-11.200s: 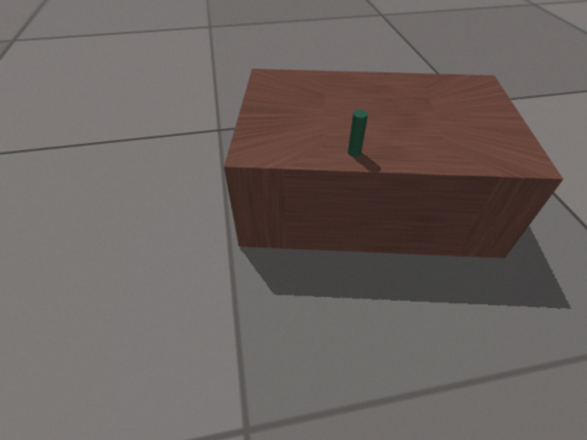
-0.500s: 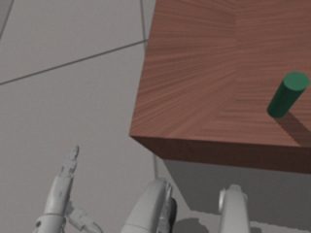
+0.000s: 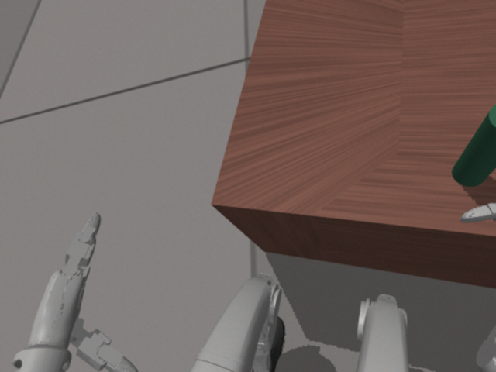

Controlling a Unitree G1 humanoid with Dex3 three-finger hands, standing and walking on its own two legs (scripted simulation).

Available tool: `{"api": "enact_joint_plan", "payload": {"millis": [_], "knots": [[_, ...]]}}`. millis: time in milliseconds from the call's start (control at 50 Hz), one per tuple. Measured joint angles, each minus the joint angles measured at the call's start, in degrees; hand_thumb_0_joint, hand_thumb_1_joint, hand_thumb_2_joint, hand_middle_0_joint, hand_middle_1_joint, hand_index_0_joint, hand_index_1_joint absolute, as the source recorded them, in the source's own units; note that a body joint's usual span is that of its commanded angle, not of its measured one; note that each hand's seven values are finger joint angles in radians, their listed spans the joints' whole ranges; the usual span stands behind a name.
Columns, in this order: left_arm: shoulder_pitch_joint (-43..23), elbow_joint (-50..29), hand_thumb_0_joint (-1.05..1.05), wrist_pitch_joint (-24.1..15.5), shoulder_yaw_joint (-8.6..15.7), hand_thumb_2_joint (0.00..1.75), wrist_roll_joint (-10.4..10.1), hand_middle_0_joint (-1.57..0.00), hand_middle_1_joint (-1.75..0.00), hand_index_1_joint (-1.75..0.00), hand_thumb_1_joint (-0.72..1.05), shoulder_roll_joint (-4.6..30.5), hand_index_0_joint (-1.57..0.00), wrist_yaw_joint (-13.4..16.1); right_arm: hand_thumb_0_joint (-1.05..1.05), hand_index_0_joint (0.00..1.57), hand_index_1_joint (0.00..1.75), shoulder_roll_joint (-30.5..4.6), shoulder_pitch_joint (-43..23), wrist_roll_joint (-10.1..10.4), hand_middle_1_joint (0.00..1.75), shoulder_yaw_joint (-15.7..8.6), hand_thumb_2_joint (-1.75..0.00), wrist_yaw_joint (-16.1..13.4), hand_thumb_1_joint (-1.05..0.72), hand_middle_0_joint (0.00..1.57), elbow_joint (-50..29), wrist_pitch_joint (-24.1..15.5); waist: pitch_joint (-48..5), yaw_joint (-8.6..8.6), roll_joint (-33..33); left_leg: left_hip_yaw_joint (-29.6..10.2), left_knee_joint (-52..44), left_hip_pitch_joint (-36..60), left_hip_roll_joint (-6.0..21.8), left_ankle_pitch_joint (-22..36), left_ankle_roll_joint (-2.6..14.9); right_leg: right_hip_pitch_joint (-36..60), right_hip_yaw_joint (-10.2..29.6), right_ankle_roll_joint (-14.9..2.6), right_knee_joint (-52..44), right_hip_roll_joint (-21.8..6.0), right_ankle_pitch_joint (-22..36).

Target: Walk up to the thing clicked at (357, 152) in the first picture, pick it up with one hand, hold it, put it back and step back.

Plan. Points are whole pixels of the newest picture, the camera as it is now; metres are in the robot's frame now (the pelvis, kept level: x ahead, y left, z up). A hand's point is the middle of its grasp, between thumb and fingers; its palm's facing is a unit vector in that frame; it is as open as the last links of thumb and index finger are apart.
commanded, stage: close in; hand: right
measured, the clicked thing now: (486, 149) +0.48 -0.25 -0.04
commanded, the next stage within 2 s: rest palm in 0.12 s
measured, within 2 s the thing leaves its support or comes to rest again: leaves its support in 1.80 s
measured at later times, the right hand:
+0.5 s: hand (467, 167) +0.46 -0.23 -0.06, palm faces +0.22 +0.97 +0.03, open 17.5 cm
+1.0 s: hand (464, 155) +0.49 -0.23 -0.06, palm faces +0.23 +0.97 +0.02, open 15.8 cm
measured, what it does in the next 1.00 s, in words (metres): stands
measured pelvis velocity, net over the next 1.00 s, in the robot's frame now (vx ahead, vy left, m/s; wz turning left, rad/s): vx -0.01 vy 0.01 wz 0.00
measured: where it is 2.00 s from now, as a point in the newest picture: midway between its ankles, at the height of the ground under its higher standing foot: outside the picture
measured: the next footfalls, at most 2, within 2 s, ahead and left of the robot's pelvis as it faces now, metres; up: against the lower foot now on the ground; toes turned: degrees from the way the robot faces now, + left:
none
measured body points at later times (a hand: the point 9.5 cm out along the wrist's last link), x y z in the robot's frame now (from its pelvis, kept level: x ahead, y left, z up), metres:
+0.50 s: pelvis +0.00 +0.01 -0.01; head +0.18 -0.08 +0.40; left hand +0.19 +0.27 +0.11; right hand +0.45 -0.28 -0.06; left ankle +0.06 +0.15 -0.53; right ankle +0.05 -0.13 -0.53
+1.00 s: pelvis -0.01 +0.01 -0.02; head +0.18 -0.08 +0.39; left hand +0.17 +0.27 +0.10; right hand +0.47 -0.28 -0.06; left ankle +0.06 +0.15 -0.53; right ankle +0.05 -0.13 -0.53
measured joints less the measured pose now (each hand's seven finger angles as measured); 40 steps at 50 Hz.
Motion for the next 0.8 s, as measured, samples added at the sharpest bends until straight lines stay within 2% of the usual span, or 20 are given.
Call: {"api": "enact_joint_plan", "payload": {"millis": [120,220,360,460,560,700,800], "knots": [[0.0,-2.6,-0.01,2.2,0.6,0.05,-0.2,-0.06,-0.05,-0.05,-0.53,0.7,-0.06,-0.2,-0.01,0.05,0.05,1.9,-0.7,-0.6,0.05,0.4,-0.03,-2.6,0.59,0.05,0.6,-0.8,1.0,-0.59,-0.9,-1.3,0.9,-0.3,0.0,-0.3,-0.92,0.4,-1.3,-0.42,0.2,-0.1,-0.3],[0.7,-6.6,-0.01,2.1,1.2,0.06,-0.7,-0.06,-0.05,-0.05,-0.54,1.5,-0.06,-0.2,-0.01,0.05,0.05,2.8,-1.0,-1.2,0.05,0.1,-0.03,-3.3,0.59,0.05,0.4,-1.4,1.3,-0.16,0.0,-1.5,1.0,-0.5,0.0,-0.3,-0.64,0.6,-1.5,-0.11,-0.3,-0.1,-0.1],[1.4,-5.9,-0.01,1.9,2.9,0.07,-0.6,-0.06,-0.04,-0.06,-0.56,1.2,-0.05,-0.2,-0.01,0.05,0.05,3.7,-0.3,-2.1,0.05,1.2,-0.05,-4.4,0.56,0.04,-1.0,-2.1,0.7,0.3,1.1,-0.9,1.3,-1.0,0.0,-0.5,-0.08,0.1,-0.9,0.53,-0.2,-0.1,-0.1],[0.8,-6.2,-0.01,2.1,2.8,0.08,-0.3,-0.06,-0.04,-0.06,-0.58,0.8,-0.04,-0.4,-0.01,0.05,0.05,4.0,-0.6,-2.6,0.05,2.1,-0.05,-5.0,0.55,0.05,-1.4,-2.5,1.0,0.59,1.0,-0.7,1.9,-1.5,-0.1,-0.7,-0.02,-0.4,-0.6,0.67,0.4,-0.1,-0.2],[0.9,-7.3,-0.01,2.5,1.7,0.09,-0.3,-0.06,-0.04,-0.06,-0.58,0.3,-0.04,-0.8,-0.01,0.07,0.04,4.5,-1.1,-3.1,0.05,2.3,-0.03,-5.9,0.55,0.06,-2.4,-1.9,0.9,0.6,0.7,-0.9,1.9,-1.7,-0.2,-0.5,0.0,-0.4,-0.8,0.7,0.4,-0.3,-0.2],[0.8,-6.1,-0.01,3.4,1.0,0.08,-0.4,-0.06,-0.05,-0.06,-0.56,0.2,-0.05,-1.1,-0.01,0.18,0.07,3.4,-3.0,-3.5,0.07,2.1,-0.01,-6.9,0.56,0.18,0.5,-1.6,0.7,0.86,-0.3,-1.2,2.4,-2.5,-0.1,-0.4,-0.13,-1.2,-1.1,0.51,0.7,-0.1,0.0],[0.2,-7.7,-0.01,4.0,1.6,0.07,-0.5,-0.06,-0.05,-0.06,-0.55,1.3,-0.06,-0.9,-0.01,0.26,0.11,1.5,-5.1,-3.8,0.11,1.3,-0.01,-7.3,0.56,0.27,1.7,-1.4,1.7,1.37,0.1,-1.4,3.0,-3.2,-0.3,-0.2,-0.3,-1.8,-1.2,0.39,1.4,-0.3,0.1]]}}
